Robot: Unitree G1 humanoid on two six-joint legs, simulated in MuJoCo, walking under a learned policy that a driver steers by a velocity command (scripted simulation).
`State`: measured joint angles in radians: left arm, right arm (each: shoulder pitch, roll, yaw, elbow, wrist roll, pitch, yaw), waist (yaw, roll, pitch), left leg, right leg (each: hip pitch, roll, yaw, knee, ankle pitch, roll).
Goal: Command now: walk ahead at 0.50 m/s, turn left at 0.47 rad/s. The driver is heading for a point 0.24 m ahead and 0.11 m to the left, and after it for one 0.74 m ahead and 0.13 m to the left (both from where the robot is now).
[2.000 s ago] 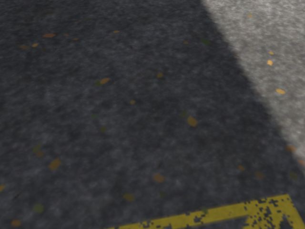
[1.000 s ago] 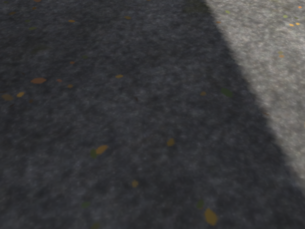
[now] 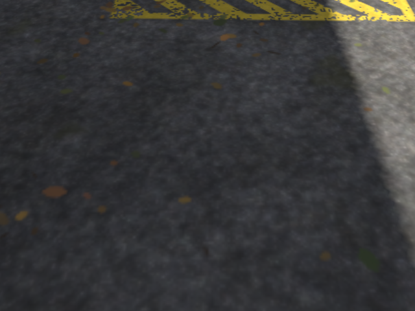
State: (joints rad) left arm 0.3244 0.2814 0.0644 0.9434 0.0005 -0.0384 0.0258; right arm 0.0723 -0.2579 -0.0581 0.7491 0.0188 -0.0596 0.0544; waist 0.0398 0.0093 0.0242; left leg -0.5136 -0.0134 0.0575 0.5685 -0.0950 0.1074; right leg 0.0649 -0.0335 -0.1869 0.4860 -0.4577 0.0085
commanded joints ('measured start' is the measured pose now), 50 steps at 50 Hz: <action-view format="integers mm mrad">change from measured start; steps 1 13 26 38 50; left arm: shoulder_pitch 59 -288 39 -37 138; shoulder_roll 22 61 170 159 62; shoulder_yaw -20 0 47 29 -22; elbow -126 -234 -179 -138 -105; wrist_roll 20 15 -12 -15 5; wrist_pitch -49 -68 -88 -65 -51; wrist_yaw -9 -22 -52 -36 -26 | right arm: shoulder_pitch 321 213 390 39 337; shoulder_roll -305 -189 -146 -52 -257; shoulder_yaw -94 -60 -27 2 -62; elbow -6 -56 -49 -134 -82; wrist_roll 10 0 20 -10 -39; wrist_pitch -1 -4 -1 -14 -9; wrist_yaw -22 -67 -71 -46 -41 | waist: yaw -92 -71 36 15 -119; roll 283 44 -218 -85 281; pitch -371 -20 -238 -5 -444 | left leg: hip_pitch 917 236 -257 -97 895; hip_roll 360 97 -25 107 452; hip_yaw -844 -290 -258 -90 -665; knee -204 -353 713 141 -146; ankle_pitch -116 130 -455 47 497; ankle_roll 334 140 -80 -109 248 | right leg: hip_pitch -719 -617 208 -209 -671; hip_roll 114 -23 -349 -160 84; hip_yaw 142 230 940 324 238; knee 891 210 -196 -344 722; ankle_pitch -85 456 -83 461 -163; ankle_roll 17 62 -271 -215 22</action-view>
